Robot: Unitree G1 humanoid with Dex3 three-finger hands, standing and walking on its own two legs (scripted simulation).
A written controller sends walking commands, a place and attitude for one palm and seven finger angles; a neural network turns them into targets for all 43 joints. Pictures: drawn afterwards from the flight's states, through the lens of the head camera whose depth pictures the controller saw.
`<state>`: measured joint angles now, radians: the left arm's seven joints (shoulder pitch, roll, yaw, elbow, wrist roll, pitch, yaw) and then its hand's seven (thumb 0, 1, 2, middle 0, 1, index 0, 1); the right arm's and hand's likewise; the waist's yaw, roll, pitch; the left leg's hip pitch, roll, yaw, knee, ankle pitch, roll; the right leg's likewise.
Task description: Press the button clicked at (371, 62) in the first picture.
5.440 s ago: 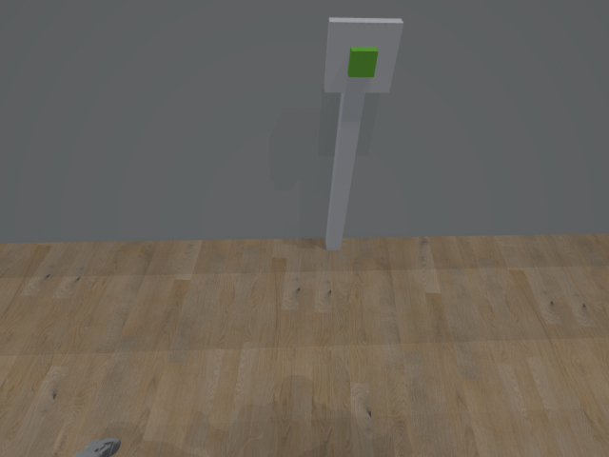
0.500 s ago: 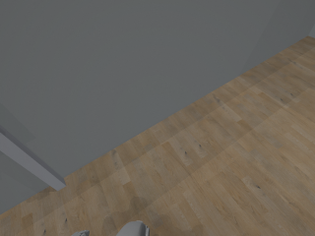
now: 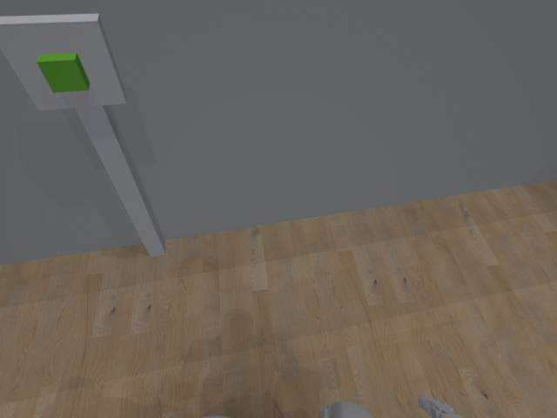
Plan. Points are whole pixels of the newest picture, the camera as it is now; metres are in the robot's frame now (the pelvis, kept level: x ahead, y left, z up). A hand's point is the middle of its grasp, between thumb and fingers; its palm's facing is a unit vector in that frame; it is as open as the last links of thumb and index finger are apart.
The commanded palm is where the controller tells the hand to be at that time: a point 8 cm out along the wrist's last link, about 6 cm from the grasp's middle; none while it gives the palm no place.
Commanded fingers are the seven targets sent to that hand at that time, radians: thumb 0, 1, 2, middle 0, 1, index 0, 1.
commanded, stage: turn to face it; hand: left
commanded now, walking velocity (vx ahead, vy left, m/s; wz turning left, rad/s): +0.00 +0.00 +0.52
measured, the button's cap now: (65, 72) +0.67 +0.49 +0.06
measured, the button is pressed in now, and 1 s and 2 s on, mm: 0 0 0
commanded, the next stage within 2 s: take the last steps up to it in 0.44 s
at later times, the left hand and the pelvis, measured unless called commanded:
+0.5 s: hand out of the picture +0.03 +0.15 -0.14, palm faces +0.25 -0.93 -0.26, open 7.4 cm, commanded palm none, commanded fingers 0.00 0.90 0.90 -0.20 -0.30 -0.20 -0.30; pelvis -0.01 -0.05 +0.01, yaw +14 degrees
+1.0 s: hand out of the picture -0.05 +0.23 -0.17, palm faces +0.40 -0.90 -0.17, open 7.4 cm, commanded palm none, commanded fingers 0.00 0.90 0.90 -0.20 -0.30 -0.20 -0.30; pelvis +0.01 +0.05 +0.01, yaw +21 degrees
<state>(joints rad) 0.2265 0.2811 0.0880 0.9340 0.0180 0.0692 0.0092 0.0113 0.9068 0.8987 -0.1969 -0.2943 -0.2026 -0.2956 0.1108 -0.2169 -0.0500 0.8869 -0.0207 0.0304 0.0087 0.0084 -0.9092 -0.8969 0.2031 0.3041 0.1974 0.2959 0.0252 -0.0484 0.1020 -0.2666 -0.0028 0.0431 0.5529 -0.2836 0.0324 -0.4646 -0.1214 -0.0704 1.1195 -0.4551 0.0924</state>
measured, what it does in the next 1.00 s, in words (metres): steps on the spot, turning left: right foot, then left foot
